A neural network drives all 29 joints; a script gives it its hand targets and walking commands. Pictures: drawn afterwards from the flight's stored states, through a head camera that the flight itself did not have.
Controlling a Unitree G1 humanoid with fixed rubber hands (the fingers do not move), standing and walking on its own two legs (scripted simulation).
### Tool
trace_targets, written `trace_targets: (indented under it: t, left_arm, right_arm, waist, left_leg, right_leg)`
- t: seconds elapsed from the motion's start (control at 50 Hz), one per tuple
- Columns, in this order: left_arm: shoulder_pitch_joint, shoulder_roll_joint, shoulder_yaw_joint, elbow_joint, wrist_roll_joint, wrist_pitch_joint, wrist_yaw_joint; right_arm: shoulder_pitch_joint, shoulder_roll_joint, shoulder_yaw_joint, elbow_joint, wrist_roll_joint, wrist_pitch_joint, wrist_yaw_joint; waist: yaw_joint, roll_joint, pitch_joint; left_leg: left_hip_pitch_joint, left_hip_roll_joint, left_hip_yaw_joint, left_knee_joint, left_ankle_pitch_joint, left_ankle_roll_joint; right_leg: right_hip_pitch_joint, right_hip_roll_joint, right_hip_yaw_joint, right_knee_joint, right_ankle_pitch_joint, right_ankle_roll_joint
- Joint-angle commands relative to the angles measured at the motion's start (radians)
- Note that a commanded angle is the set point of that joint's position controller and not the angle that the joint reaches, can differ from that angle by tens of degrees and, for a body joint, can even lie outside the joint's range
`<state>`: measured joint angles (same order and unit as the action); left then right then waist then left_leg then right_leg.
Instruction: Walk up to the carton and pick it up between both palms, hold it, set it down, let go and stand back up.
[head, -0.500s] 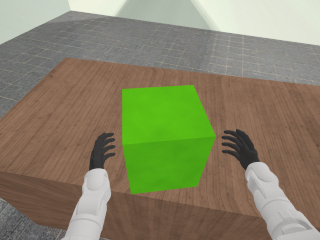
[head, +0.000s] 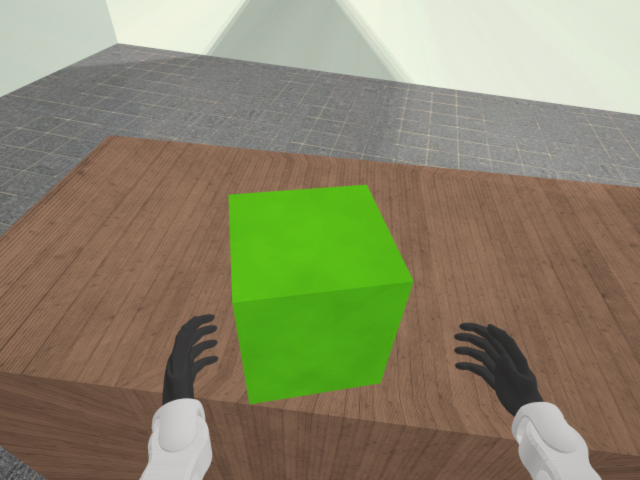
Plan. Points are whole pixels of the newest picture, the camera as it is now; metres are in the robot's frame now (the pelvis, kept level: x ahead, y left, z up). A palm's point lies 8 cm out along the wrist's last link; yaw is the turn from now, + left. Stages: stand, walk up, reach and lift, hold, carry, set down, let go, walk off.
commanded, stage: set down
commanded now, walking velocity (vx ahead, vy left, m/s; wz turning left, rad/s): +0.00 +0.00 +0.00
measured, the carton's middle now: (308, 293) +0.41 +0.04 +0.01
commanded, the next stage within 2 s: none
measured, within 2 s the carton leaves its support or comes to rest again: neither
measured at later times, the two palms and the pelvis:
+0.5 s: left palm (170, 430) +0.18 +0.18 +0.03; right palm (531, 447) +0.20 -0.22 +0.02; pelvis +0.00 +0.00 +0.00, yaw -1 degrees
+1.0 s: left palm (156, 446) +0.18 +0.20 +0.00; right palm (523, 467) +0.19 -0.22 -0.01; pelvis +0.02 +0.01 +0.00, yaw -2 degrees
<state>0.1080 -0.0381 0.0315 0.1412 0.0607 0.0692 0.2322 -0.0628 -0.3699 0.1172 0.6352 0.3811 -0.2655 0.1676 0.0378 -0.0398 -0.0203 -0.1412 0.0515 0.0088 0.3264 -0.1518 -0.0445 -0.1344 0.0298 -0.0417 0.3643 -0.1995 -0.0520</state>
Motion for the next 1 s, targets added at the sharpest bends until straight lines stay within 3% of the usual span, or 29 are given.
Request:
trace_targets:
  t: [0.0,0.16,0.34,0.46,0.58,0.82,0.98]
  left_arm:
    - [-0.075,0.001,-0.024,-0.204,0.006,-0.026,0.009]
    - [0.041,0.004,-0.049,-0.274,0.013,-0.007,0.016]
    - [0.145,0.007,-0.089,-0.369,-0.004,-0.002,0.028]
    - [0.182,0.008,-0.091,-0.368,-0.010,0.000,0.034]
    - [0.195,0.027,-0.092,-0.345,-0.019,-0.013,0.024]
    - [0.266,0.073,-0.072,-0.280,-0.019,-0.052,-0.009]
    - [0.283,0.095,-0.065,-0.238,-0.017,-0.067,-0.029]
  right_arm:
    - [-0.106,-0.161,-0.058,-0.182,0.003,-0.033,0.003]
    - [0.029,-0.161,-0.084,-0.284,-0.011,-0.014,0.006]
    - [0.175,-0.136,-0.101,-0.446,-0.034,0.026,0.000]
    - [0.255,-0.133,-0.130,-0.496,-0.053,0.051,-0.006]
    - [0.288,-0.118,-0.138,-0.514,-0.069,0.058,-0.012]
    - [0.364,-0.107,-0.123,-0.452,-0.081,0.027,-0.020]
    - [0.379,-0.094,-0.124,-0.408,-0.105,0.017,-0.023]
  waist:
    - [0.001,-0.041,-0.114]
    - [-0.011,-0.042,-0.047]
    - [0.010,-0.035,0.014]
    - [0.019,-0.044,0.045]
    - [0.019,-0.043,0.043]
    - [0.021,-0.015,0.015]
    - [0.020,-0.017,0.017]
  left_leg:
    - [0.008,-0.050,0.016,-0.031,0.131,0.052]
    - [0.038,-0.048,0.014,-0.047,0.088,0.061]
    - [0.095,-0.045,0.025,-0.051,0.079,0.057]
    - [0.095,-0.044,0.033,-0.056,0.047,0.050]
    - [0.093,-0.048,0.035,-0.049,0.055,0.047]
    - [0.124,-0.057,0.038,-0.030,0.157,0.027]
    - [0.141,-0.056,0.041,-0.026,0.185,0.017]
  right_leg:
    - [0.087,-0.010,0.063,-0.055,0.146,-0.018]
    - [0.055,-0.017,0.062,-0.075,0.093,-0.021]
    - [-0.009,-0.024,0.070,-0.110,0.002,-0.026]
    - [-0.026,-0.029,0.077,-0.125,-0.059,-0.026]
    - [-0.031,-0.031,0.080,-0.123,-0.045,-0.021]
    - [-0.012,-0.016,0.066,-0.101,0.103,-0.015]
    - [-0.019,-0.008,0.059,-0.110,0.121,-0.013]
